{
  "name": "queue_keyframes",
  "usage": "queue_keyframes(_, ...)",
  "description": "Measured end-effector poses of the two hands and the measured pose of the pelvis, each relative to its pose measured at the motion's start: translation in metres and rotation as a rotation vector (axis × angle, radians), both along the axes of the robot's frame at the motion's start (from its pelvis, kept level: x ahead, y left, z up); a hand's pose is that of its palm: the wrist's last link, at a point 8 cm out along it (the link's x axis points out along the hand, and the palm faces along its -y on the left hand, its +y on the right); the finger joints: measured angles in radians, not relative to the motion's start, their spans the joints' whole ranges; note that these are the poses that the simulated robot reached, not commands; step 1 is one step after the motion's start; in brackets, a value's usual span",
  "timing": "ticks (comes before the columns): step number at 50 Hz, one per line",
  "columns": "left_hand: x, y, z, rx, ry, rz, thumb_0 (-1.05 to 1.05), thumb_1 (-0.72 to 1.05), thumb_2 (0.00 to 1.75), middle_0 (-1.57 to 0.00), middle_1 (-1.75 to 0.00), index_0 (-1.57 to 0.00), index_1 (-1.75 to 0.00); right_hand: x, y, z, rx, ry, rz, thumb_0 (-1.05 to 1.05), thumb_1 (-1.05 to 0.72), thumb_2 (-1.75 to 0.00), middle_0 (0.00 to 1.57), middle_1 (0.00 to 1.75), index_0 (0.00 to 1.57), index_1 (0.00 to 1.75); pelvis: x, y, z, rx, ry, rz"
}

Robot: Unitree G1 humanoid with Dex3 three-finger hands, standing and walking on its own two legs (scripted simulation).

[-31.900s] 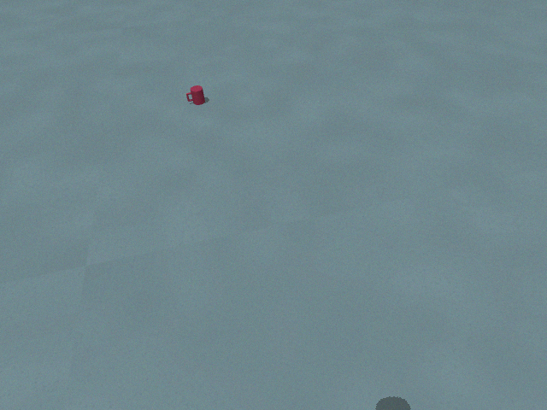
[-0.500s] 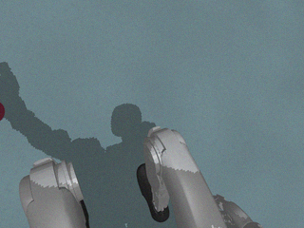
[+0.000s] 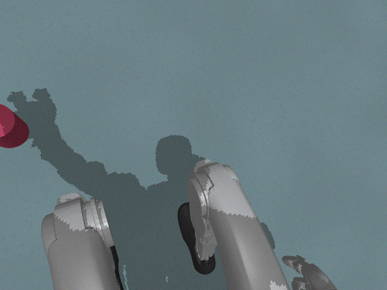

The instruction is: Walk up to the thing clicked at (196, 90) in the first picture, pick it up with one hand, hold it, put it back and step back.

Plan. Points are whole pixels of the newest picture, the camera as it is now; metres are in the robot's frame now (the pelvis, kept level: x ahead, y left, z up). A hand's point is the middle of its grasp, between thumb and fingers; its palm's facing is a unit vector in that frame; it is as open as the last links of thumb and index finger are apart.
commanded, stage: withdraw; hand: left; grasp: from above
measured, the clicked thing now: out of the picture +0.50 +0.35 -0.30
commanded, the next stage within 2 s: home in 0.12 s
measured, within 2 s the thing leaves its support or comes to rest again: neither
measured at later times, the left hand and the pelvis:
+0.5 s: hand out of the picture +0.48 +0.34 -0.09, palm faces -0.41 -0.23 -0.88, open 12.0 cm; pelvis +0.01 +0.01 +0.03, yaw +1 degrees
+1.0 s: hand out of the picture +0.29 +0.27 +0.12, palm faces -0.04 -0.86 -0.50, open 7.5 cm; pelvis +0.03 +0.00 +0.23, yaw +8 degrees
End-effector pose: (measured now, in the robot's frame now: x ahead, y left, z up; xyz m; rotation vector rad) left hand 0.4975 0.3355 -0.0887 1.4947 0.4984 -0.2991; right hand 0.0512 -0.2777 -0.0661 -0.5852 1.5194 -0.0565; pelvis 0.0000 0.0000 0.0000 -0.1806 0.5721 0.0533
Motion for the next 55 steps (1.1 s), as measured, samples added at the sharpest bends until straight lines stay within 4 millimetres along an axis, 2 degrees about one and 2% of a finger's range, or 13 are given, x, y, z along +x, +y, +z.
queue_keyframes(5,0.006,0.003,-0.010,0.031,-0.068,0.027,0.01,-0.50,0.98,-0.11,-0.98,-0.11,-0.98,-0.008,0.007,-0.015,0.022,0.004,-0.013,0.00,-0.91,-0.90,0.20,0.30,0.20,0.30,-0.002,0.001,-0.014,-0.001,-0.009,-0.004)
queue_keyframes(11,0.019,0.014,0.003,0.076,-0.116,0.104,0.01,-0.49,0.97,-0.12,-0.97,-0.12,-0.97,-0.011,0.021,-0.029,0.074,-0.019,-0.045,0.00,-0.91,-0.90,0.20,0.30,0.20,0.30,0.000,0.001,-0.018,0.000,0.003,-0.006)
queue_keyframes(17,0.021,0.021,0.028,0.090,-0.071,0.145,0.01,-0.41,0.94,-0.17,-0.88,-0.16,-0.88,-0.006,0.031,-0.030,0.122,-0.024,-0.076,0.00,-0.90,-0.90,0.20,0.30,0.20,0.30,0.005,0.002,-0.007,0.005,0.029,-0.005)
queue_keyframes(23,0.004,0.017,0.048,-0.025,-0.043,0.176,0.01,-0.11,0.85,-0.20,-0.63,-0.19,-0.64,0.007,0.029,-0.011,0.128,-0.038,-0.089,0.00,-0.90,-0.90,0.20,0.30,0.20,0.30,0.010,0.004,0.016,0.003,0.047,0.008)
queue_keyframes(28,-0.036,0.012,0.084,-0.195,-0.082,0.235,0.01,0.23,0.81,-0.20,-0.44,-0.20,-0.45,0.032,0.022,0.016,0.120,-0.074,-0.092,0.00,-0.90,-0.90,0.20,0.30,0.20,0.30,0.014,0.005,0.048,0.017,0.062,0.022)
queue_keyframes(33,-0.086,0.017,0.126,-0.317,-0.097,0.360,0.01,0.57,0.84,-0.21,-0.35,-0.20,-0.36,0.077,0.022,0.052,0.126,-0.199,-0.063,0.00,-0.91,-0.90,0.20,0.30,0.20,0.30,0.014,0.005,0.088,0.031,0.043,0.034)
queue_keyframes(37,-0.126,0.016,0.160,-0.410,-0.089,0.460,0.01,0.73,0.87,-0.21,-0.32,-0.21,-0.33,0.116,0.031,0.089,0.149,-0.332,-0.020,0.00,-0.91,-0.90,0.20,0.30,0.20,0.30,0.014,0.005,0.124,0.043,0.008,0.049)
queue_keyframes(41,-0.163,0.006,0.188,-0.507,-0.058,0.553,0.01,0.82,0.89,-0.21,-0.31,-0.21,-0.32,0.148,0.043,0.131,0.180,-0.462,0.020,0.00,-0.91,-0.90,0.20,0.30,0.20,0.30,0.017,0.005,0.159,0.054,-0.032,0.065)
queue_keyframes(46,-0.198,-0.011,0.222,-0.645,-0.046,0.678,0.01,0.86,0.89,-0.21,-0.30,-0.21,-0.31,0.176,0.058,0.180,0.219,-0.589,0.049,0.00,-0.91,-0.90,0.20,0.30,0.20,0.30,0.023,0.005,0.199,0.070,-0.081,0.084)
queue_keyframes(50,-0.218,-0.023,0.248,-0.746,-0.053,0.781,0.01,0.88,0.90,-0.21,-0.30,-0.21,-0.31,0.189,0.067,0.213,0.242,-0.658,0.055,0.01,-0.91,-0.90,0.20,0.30,0.20,0.30,0.030,0.004,0.227,0.083,-0.123,0.096)
queue_keyframes(55,-0.237,-0.035,0.284,-0.844,-0.051,0.894,0.01,0.89,0.90,-0.21,-0.30,-0.21,-0.31,0.195,0.075,0.250,0.259,-0.705,0.046,0.01,-0.91,-0.90,0.20,0.30,0.20,0.30,0.040,0.005,0.261,0.099,-0.175,0.106)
